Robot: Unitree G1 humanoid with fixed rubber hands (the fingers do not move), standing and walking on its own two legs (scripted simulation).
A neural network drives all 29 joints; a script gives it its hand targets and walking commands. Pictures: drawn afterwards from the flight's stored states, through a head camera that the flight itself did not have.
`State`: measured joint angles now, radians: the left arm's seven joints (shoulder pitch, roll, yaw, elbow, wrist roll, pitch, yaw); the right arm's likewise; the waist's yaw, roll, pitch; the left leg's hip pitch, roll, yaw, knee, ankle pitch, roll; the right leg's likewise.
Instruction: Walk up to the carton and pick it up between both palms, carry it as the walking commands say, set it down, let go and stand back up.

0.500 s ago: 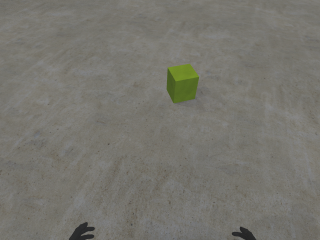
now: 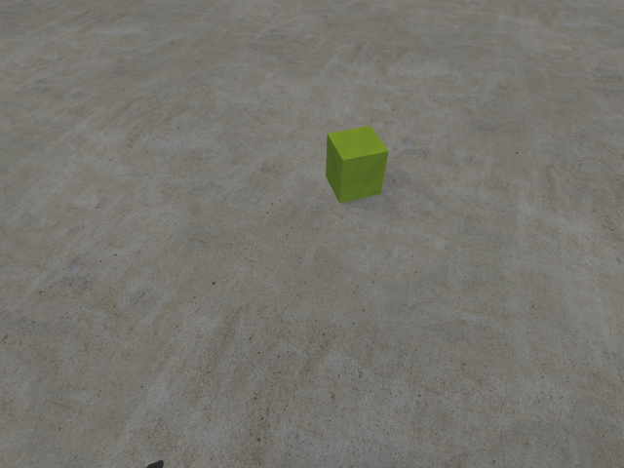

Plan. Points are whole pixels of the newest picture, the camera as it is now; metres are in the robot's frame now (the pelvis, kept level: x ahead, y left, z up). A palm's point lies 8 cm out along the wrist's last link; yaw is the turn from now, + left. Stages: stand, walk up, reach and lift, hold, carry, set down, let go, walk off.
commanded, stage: stand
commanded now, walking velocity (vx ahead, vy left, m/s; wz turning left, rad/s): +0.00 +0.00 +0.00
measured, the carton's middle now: (354, 164) +1.44 -0.19 -0.64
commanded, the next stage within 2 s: walk up in 0.06 s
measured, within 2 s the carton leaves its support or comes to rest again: neither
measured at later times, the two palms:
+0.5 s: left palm (90, 435) +0.17 +0.29 -0.05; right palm out of the picture +0.07 -0.36 -0.07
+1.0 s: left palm (158, 314) +0.35 +0.26 -0.07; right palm (591, 368) +0.25 -0.38 -0.05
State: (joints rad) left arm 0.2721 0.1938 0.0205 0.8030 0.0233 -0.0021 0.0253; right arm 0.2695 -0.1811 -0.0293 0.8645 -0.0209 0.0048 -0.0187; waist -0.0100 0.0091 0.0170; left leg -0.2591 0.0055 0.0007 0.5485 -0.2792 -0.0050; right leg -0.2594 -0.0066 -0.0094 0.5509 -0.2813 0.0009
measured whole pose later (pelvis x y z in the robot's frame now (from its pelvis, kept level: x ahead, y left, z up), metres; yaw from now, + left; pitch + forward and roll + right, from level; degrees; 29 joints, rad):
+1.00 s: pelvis +0.18 -0.05 -0.02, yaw -9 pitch -5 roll +1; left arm 0.33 0.49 0.06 0.53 0.04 -0.01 -0.05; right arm 0.37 -0.49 -0.04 0.45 -0.03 -0.05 0.01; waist 0.00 -0.02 0.04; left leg -0.36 0.07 0.09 0.72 -0.28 0.01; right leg -0.45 0.02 0.05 1.23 -0.48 -0.04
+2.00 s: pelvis +0.58 -0.19 -0.02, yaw -9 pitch -4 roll +0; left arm 0.27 0.52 0.04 0.54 0.03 -0.04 -0.04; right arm 0.41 -0.51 -0.04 0.47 -0.05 -0.01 0.06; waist -0.06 0.02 0.06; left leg -0.25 0.11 0.04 0.78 -0.46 0.02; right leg -0.40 -0.02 -0.06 0.65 -0.19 -0.04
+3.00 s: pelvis +0.88 -0.10 -0.03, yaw -8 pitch -6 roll +1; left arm 0.32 0.53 0.06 0.53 0.03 0.01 0.04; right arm 0.24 -0.49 -0.04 0.43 -0.04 0.06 0.05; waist 0.03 0.03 0.17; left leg -0.38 0.09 0.04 0.72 -0.25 -0.01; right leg -0.34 -0.11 0.03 0.86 -0.43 0.02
